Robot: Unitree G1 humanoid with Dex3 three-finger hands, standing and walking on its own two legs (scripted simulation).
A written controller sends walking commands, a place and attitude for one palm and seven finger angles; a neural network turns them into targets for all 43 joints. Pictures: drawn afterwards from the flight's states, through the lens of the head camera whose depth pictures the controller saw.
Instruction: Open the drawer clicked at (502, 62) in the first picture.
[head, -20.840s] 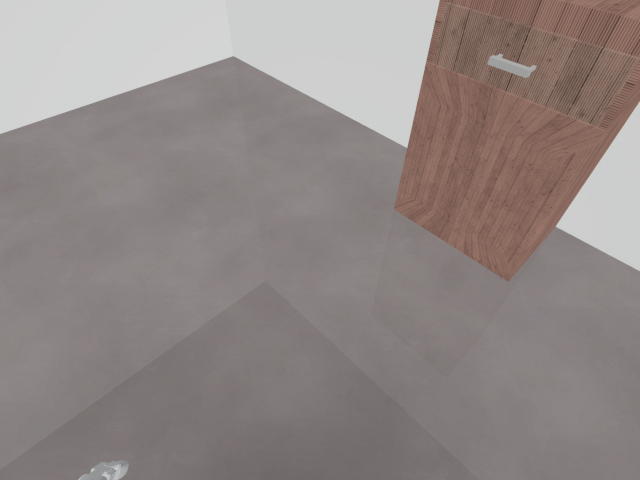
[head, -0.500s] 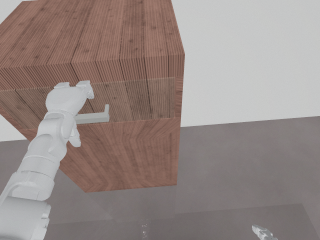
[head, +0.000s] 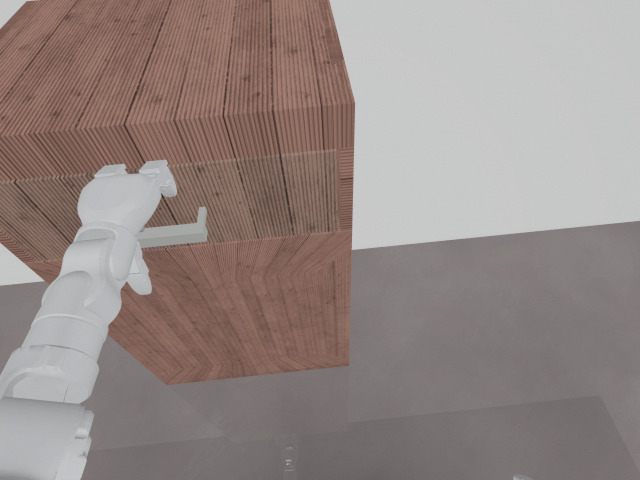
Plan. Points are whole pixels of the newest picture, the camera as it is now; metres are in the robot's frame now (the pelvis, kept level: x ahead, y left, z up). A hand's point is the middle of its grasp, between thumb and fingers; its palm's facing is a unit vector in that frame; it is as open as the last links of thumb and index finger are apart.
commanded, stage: re-aim the fingers above the handle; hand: left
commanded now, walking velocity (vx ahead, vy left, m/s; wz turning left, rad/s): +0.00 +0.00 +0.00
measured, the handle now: (168, 225) +0.47 +0.26 +0.02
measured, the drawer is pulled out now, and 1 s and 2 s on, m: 0.00 0.00 0.00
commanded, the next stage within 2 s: lower the fingers behind the handle in 1.58 s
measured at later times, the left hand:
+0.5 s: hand (140, 224) +0.42 +0.26 +0.08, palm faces -0.02 +0.00 -1.00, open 13.7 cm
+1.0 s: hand (140, 226) +0.42 +0.26 +0.08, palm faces +0.01 -0.01 -1.00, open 13.8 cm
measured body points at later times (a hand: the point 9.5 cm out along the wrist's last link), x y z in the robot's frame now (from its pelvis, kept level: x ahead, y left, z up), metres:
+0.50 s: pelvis -0.01 +0.01 +0.00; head +0.04 -0.01 +0.45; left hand +0.42 +0.26 +0.14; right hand +0.09 -0.26 -0.13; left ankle -0.04 +0.11 -0.73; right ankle -0.01 -0.11 -0.73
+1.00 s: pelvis +0.00 +0.01 +0.00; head +0.04 -0.02 +0.45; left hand +0.41 +0.26 +0.14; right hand +0.10 -0.26 -0.13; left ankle -0.04 +0.11 -0.73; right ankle -0.01 -0.11 -0.73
